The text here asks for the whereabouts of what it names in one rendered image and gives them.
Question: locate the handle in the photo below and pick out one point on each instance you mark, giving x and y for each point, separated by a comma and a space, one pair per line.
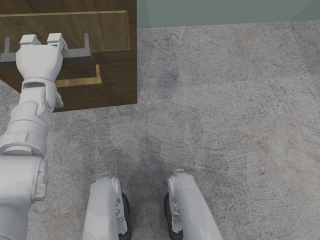
78, 83
77, 55

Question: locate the right robot foot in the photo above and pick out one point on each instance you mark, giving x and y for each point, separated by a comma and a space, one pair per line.
178, 235

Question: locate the cabinet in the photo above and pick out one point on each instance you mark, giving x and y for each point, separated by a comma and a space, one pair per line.
116, 67

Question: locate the left robot hand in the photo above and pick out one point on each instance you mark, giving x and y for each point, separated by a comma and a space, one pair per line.
34, 60

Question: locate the left robot forearm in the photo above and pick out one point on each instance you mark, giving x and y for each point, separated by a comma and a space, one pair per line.
30, 120

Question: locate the robot left upper arm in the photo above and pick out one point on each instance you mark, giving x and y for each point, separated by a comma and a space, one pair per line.
23, 181

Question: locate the left robot shin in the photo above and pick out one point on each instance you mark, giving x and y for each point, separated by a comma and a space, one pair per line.
120, 219

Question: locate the drawer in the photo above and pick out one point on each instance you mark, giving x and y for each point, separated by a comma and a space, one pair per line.
107, 30

